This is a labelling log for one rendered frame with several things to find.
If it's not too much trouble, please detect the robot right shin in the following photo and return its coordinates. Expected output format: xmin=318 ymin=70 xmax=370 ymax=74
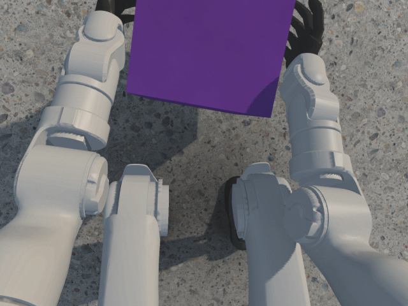
xmin=237 ymin=162 xmax=292 ymax=240

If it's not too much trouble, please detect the robot right thigh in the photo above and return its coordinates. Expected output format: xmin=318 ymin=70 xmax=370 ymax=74
xmin=232 ymin=172 xmax=310 ymax=306

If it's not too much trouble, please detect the left robot hand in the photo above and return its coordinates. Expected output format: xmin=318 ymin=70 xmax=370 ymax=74
xmin=95 ymin=0 xmax=136 ymax=25

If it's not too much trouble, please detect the robot left upper arm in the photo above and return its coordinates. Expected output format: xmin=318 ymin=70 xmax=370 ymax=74
xmin=0 ymin=144 xmax=109 ymax=306

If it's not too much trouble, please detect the robot right upper arm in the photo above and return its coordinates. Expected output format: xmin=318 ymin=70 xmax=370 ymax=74
xmin=282 ymin=185 xmax=408 ymax=306

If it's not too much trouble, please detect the carton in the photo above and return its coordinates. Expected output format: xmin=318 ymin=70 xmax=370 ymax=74
xmin=126 ymin=0 xmax=296 ymax=118

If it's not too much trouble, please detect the robot left forearm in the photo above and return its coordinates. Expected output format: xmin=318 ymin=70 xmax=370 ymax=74
xmin=13 ymin=10 xmax=126 ymax=206

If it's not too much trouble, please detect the right robot hand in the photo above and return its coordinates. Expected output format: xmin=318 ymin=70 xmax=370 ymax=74
xmin=284 ymin=0 xmax=324 ymax=69

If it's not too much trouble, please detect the robot right forearm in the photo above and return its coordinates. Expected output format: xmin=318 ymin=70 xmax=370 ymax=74
xmin=279 ymin=53 xmax=366 ymax=201

